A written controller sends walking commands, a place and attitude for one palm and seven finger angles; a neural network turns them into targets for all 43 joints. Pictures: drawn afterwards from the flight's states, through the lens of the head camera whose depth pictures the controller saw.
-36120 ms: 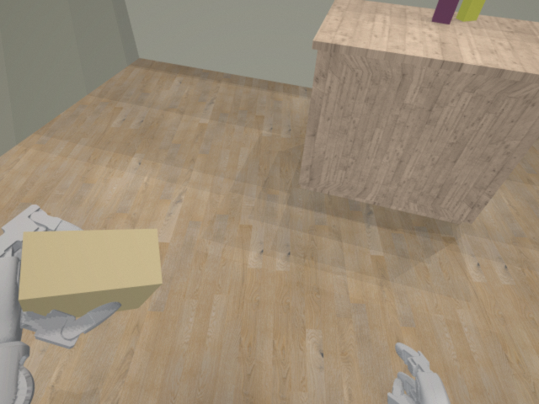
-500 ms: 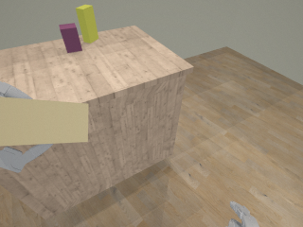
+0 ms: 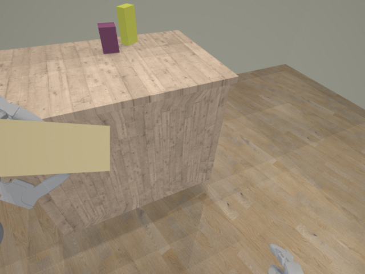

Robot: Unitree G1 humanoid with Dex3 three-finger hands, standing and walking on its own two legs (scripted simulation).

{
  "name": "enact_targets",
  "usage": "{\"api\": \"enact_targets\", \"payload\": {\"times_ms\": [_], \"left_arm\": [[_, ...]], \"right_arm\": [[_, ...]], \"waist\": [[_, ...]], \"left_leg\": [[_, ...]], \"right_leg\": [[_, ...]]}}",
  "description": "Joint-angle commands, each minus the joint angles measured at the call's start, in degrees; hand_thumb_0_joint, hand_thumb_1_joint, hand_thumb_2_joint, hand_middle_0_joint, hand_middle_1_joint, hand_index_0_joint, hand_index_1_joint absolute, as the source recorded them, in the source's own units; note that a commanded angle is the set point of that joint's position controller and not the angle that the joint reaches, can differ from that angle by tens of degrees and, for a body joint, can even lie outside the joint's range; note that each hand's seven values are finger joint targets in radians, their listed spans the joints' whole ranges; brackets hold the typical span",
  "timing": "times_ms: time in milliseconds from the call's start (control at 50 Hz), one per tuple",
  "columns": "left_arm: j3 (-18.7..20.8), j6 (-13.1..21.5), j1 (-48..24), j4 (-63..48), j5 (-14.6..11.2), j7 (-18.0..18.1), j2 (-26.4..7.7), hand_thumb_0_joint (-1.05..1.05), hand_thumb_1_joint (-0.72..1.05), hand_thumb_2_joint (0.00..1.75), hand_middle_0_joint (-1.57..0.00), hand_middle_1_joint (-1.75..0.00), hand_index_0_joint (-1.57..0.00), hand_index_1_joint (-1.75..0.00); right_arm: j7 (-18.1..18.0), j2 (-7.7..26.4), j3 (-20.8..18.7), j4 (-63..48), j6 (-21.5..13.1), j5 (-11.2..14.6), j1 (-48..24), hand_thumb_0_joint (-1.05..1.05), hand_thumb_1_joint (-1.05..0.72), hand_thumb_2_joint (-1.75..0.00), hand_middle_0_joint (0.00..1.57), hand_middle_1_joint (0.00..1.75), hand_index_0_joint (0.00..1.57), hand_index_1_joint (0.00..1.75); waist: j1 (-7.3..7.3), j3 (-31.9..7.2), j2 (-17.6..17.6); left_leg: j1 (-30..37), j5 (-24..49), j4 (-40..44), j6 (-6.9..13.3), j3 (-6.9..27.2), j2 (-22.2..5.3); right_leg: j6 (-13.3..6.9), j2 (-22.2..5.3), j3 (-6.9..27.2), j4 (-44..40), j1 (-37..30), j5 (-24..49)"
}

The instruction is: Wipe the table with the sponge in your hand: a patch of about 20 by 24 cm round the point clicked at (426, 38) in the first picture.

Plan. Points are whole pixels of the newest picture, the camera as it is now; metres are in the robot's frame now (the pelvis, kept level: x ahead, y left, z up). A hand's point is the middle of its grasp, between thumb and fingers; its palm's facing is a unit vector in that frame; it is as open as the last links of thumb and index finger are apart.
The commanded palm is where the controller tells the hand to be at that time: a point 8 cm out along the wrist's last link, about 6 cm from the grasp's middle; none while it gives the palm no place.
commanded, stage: stop stepping back and stand still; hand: left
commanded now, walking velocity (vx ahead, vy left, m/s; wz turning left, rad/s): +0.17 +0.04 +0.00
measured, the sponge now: (69, 151) +0.23 +0.19 +0.23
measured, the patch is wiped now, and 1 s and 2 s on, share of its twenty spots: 1.00 1.00 1.00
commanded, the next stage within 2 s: stand and wait in 0.40 s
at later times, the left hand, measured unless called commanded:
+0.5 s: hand (32, 147) +0.21 +0.22 +0.26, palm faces +0.48 -0.81 -0.34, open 10.1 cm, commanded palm +0.16 +0.27 +0.27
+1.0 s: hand (33, 136) +0.23 +0.23 +0.26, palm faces +0.48 -0.79 -0.38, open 10.1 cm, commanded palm +0.18 +0.28 +0.27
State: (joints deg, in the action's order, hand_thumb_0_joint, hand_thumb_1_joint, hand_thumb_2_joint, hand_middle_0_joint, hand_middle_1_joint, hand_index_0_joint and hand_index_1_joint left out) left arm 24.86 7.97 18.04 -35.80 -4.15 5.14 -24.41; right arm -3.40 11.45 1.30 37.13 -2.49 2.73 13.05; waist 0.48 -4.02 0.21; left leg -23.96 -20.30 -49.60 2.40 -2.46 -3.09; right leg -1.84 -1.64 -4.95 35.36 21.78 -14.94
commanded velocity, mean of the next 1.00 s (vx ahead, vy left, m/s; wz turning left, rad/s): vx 0.03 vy -0.01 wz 0.00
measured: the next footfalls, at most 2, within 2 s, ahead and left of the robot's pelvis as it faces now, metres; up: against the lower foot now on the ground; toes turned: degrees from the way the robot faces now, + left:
left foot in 0.04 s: +0.07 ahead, +0.12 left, +0.00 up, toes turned +2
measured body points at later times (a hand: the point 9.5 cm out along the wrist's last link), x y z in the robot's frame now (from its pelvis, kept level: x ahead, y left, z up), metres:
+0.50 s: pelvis +0.00 -0.01 +0.00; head -0.01 +0.00 +0.45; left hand +0.18 +0.26 +0.28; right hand +0.16 -0.24 -0.08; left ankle +0.03 +0.12 -0.72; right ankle +0.03 -0.12 -0.71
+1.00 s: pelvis +0.02 +0.00 +0.01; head +0.03 +0.00 +0.46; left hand +0.20 +0.27 +0.28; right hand +0.22 -0.23 -0.06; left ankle +0.03 +0.12 -0.72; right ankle +0.03 -0.11 -0.72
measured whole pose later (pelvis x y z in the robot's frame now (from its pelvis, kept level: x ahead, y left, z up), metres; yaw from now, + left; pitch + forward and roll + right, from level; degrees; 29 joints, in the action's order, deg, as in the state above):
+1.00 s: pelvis +0.02 +0.00 +0.01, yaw +1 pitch -1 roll -1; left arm 25.7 9.0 19.9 -36.6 -3.8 8.2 -24.5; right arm -3.2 12.6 0.4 34.7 -4.0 1.5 7.8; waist -0.6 1.9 -1.0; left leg -13.8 -14.4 -29.3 -0.8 -0.4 -2.2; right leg -0.9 1.1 -2.4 26.7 12.0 -13.7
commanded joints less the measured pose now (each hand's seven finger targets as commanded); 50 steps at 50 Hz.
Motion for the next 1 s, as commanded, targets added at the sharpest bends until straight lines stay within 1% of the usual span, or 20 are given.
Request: {"api": "enact_targets", "payload": {"times_ms": [0, 20, 60, 80, 180, 200, 220, 240, 280, 340, 360, 380, 400, 420, 440, 520, 560, 600, 720, 980], "left_arm": [[6.1, 3.58, -10.44, -15.23, -0.81, 4.04, -11.02, 0.0, 0.1, 1.3, -1.2, -1.6, -1.2, -1.6], [6.9, 3.91, -14.12, -16.61, 0.04, 4.76, -12.48, 0.0, 0.1, 1.3, -1.2, -1.6, -1.2, -1.6], [7.77, 3.41, -16.62, -11.32, 1.01, 4.87, -14.9, 0.0, 0.1, 1.3, -1.2, -1.6, -1.2, -1.6], [6.94, 2.73, -15.85, -11.06, 1.44, 4.85, -14.15, 0.0, 0.1, 1.3, -1.2, -1.6, -1.2, -1.6], [5.49, 1.35, -10.5, -5.48, 0.66, 4.19, -10.89, 0.0, 0.1, 1.3, -1.2, -1.6, -1.2, -1.6], [4.91, 1.09, -9.24, -4.16, 0.94, 3.67, -10.54, 0.0, 0.1, 1.3, -1.2, -1.6, -1.2, -1.6], [5.28, 0.91, -9.03, -4.53, 0.91, 3.08, -12.05, 0.0, 0.1, 1.3, -1.2, -1.6, -1.2, -1.6], [4.81, 1.27, -12.06, -6.65, 0.32, 2.62, -12.35, 0.0, 0.1, 1.3, -1.2, -1.6, -1.2, -1.6], [6.84, 2.36, -13.21, -7.93, -0.05, 2.67, -12.44, 0.0, 0.1, 1.3, -1.2, -1.6, -1.2, -1.6], [7.9, 2.64, -10.53, -13.64, -0.8, 3.5, -12.28, 0.0, 0.1, 1.3, -1.2, -1.6, -1.2, -1.6], [6.62, 2.74, -9.79, -15.18, -0.73, 3.71, -11.13, 0.0, 0.1, 1.3, -1.2, -1.6, -1.2, -1.6], [7.38, 3.29, -9.93, -17.11, -0.68, 4.25, -12.04, 0.0, 0.1, 1.3, -1.2, -1.6, -1.2, -1.6], [7.09, 3.89, -10.89, -18.05, -0.47, 5.0, -11.11, 0.0, 0.1, 1.3, -1.2, -1.6, -1.2, -1.6], [7.09, 4.09, -13.24, -18.36, 0.36, 5.64, -11.72, 0.0, 0.1, 1.3, -1.2, -1.6, -1.2, -1.6], [9.9, 4.21, -13.54, -16.42, 1.11, 5.98, -13.83, 0.0, 0.1, 1.3, -1.2, -1.6, -1.2, -1.6], [7.79, 3.11, -11.03, -7.82, 1.28, 5.46, -11.78, 0.0, 0.1, 1.3, -1.2, -1.6, -1.2, -1.6], [6.0, 2.64, -8.32, -3.15, 0.99, 4.24, -10.24, 0.0, 0.1, 1.3, -1.2, -1.6, -1.2, -1.6], [6.63, 2.32, -7.36, -4.76, 0.0, 4.06, -10.34, 0.0, 0.1, 1.3, -1.2, -1.6, -1.2, -1.6], [8.99, 4.14, -0.3, -13.32, -0.65, 3.95, -11.43, 0.0, 0.1, 1.3, -1.2, -1.6, -1.2, -1.6], [6.42, 3.96, -5.18, -10.95, -0.09, 4.51, -9.65, 0.0, 0.1, 1.3, -1.2, -1.6, -1.2, -1.6]], "right_arm": [[-2.32, 7.37, -2.01, -11.02, -5.96, -1.72, -7.88, 0.0, -0.9, -0.9, 0.2, 0.3, 0.2, 0.3], [-2.05, 7.43, -2.1, -11.06, -6.85, -1.32, -7.51, 0.0, -0.9, -0.9, 0.2, 0.3, 0.2, 0.3], [-1.27, 6.25, -2.49, -8.2, -8.03, -0.97, -5.04, 0.0, -0.9, -0.9, 0.2, 0.3, 0.2, 0.3], [-0.48, 6.42, -2.59, -8.58, -8.28, -0.53, -5.39, 0.0, -0.9, -0.9, 0.2, 0.3, 0.2, 0.3], [-0.23, 7.88, -1.99, -10.4, -6.57, -1.34, -9.24, 0.0, -0.9, -0.9, 0.2, 0.3, 0.2, 0.3], [-0.04, 7.96, -2.36, -10.45, -5.75, -1.61, -8.8, 0.0, -0.9, -0.9, 0.2, 0.3, 0.2, 0.3], [0.33, 7.11, -2.87, -10.98, -4.67, -1.36, -8.79, 0.0, -0.9, -0.9, 0.2, 0.3, 0.2, 0.3], [0.33, 7.35, -3.0, -10.98, -4.29, -0.79, -8.47, 0.0, -0.9, -0.9, 0.2, 0.3, 0.2, 0.3], [1.13, 5.96, -2.35, -9.12, -4.3, -0.69, -8.7, 0.0, -0.9, -0.9, 0.2, 0.3, 0.2, 0.3], [0.22, 5.34, -2.24, -10.36, -3.13, -1.23, -9.27, 0.0, -0.9, -0.9, 0.2, 0.3, 0.2, 0.3], [-0.58, 5.34, -1.87, -10.44, -3.14, -1.56, -9.97, 0.0, -0.9, -0.9, 0.2, 0.3, 0.2, 0.3], [-1.11, 7.43, -2.16, -10.78, -3.52, -2.27, -10.39, 0.0, -0.9, -0.9, 0.2, 0.3, 0.2, 0.3], [-1.1, 7.93, -2.17, -10.89, -4.18, -2.43, -10.36, 0.0, -0.9, -0.9, 0.2, 0.3, 0.2, 0.3], [-0.93, 6.54, -1.89, -10.81, -5.07, -2.15, -9.98, 0.0, -0.9, -0.9, 0.2, 0.3, 0.2, 0.3], [-0.9, 6.91, -3.03, -10.66, -5.78, -2.34, -9.72, 0.0, -0.9, -0.9, 0.2, 0.3, 0.2, 0.3], [-0.17, 6.49, -1.94, -9.06, -6.3, -1.42, -9.11, 0.0, -0.9, -0.9, 0.2, 0.3, 0.2, 0.3], [0.61, 6.25, -2.22, -9.43, -5.67, -1.51, -9.87, 0.0, -0.9, -0.9, 0.2, 0.3, 0.2, 0.3], [1.13, 6.35, -2.92, -8.94, -5.27, -0.84, -8.7, 0.0, -0.9, -0.9, 0.2, 0.3, 0.2, 0.3], [0.56, 6.73, -2.69, -11.31, -4.13, -1.56, -10.32, 0.0, -0.9, -0.9, 0.2, 0.3, 0.2, 0.3], [-0.22, 7.56, -3.04, -11.03, -4.43, -1.4, -10.38, 0.0, -0.9, -0.9, 0.2, 0.3, 0.2, 0.3]], "waist": [[1.09, -4.43, -19.15], [1.38, -3.39, -23.72], [1.56, -2.61, -13.38], [1.27, -0.91, -8.63], [-1.21, 2.0, -11.98], [-1.22, 2.35, -4.96], [-1.11, 2.02, 9.77], [0.08, 1.33, 14.59], [1.1, -2.11, 8.02], [1.54, 0.14, 6.64], [2.01, 0.26, 0.51], [1.25, 0.64, -11.31], [0.46, 0.44, -23.0], [0.75, 1.01, -22.49], [-1.86, -2.84, -14.93], [-0.63, -1.29, -4.88], [1.08, 0.32, 3.16], [1.01, -0.73, 6.21], [0.05, -5.24, -1.23], [-0.13, -4.61, -4.92]], "left_leg": [[16.07, -15.74, 32.89, 5.06, 12.31, -6.71], [14.65, -18.29, 37.1, 9.46, 24.1, -15.06], [13.35, -10.8, 35.74, 11.69, 25.27, -16.21], [11.35, -7.73, 34.38, 10.72, 23.14, -15.34], [-7.29, -18.71, 24.41, 2.65, 8.54, -6.51], [-11.79, -17.81, 12.93, 1.22, 3.76, -2.38], [-15.69, -13.21, -5.43, -0.46, -0.27, 1.64], [-14.97, -7.5, -17.07, -1.2, 2.39, 2.08], [-8.75, -3.45, -15.75, -1.44, 5.94, -1.14], [11.65, 0.78, 8.07, -0.36, 5.19, -3.7], [16.1, 1.73, 17.72, -0.32, 4.25, -2.19], [14.04, -6.45, 27.13, 0.53, 10.47, -3.84], [12.3, -17.39, 36.47, 3.27, 23.12, -11.34], [6.7, -20.88, 40.42, 6.38, 27.19, -14.75], [6.16, -9.47, 37.22, 5.47, 19.53, -12.23], [4.66, 5.49, 22.26, 1.22, 9.36, -5.36], [2.04, 6.34, 11.81, -1.59, 4.79, 0.06], [4.34, 6.55, 9.31, -2.18, 4.26, -0.11], [13.0, 23.06, 21.91, -0.42, 7.23, -3.55], [14.89, 19.46, 24.75, -0.87, 7.23, -3.43]], "right_leg": [[-0.57, 0.08, 3.42, 8.54, 8.46, -18.5], [1.85, 3.51, 0.51, 22.09, 13.97, -17.56], [2.02, 0.87, 6.64, 29.05, 16.9, -13.86], [1.92, -1.04, 7.38, 26.11, 15.82, -12.48], [1.05, 3.01, -0.79, -5.78, -15.14, -5.96], [-0.9, 0.76, 2.89, -9.91, -18.73, -5.53], [-5.58, -9.15, 20.23, -17.91, -17.43, -11.63], [-8.16, -17.54, 32.13, -24.27, -13.36, -6.15], [-8.6, -17.08, 27.41, -23.26, -8.57, -9.03], [-5.87, -13.67, 14.77, -17.86, 6.77, -15.25], [-3.89, -9.68, 10.08, -11.3, 7.43, -15.4], [-1.75, -3.68, 6.78, -2.93, 6.57, -17.13], [0.8, 1.95, 2.93, 6.79, 7.33, -15.13], [1.5, 2.95, 5.04, 14.82, 4.96, -13.29], [1.66, 1.75, 5.36, 14.56, -0.46, -11.84], [2.04, 0.7, 5.38, -11.69, -12.08, 2.77], [-2.57, -8.54, 18.2, -16.78, -11.46, 12.22], [-3.55, -11.67, 20.17, -18.58, -10.01, 9.06], [1.26, -2.76, 7.98, -9.81, -12.06, 16.95], [1.22, -1.49, 8.16, -11.92, -12.72, 14.44]]}}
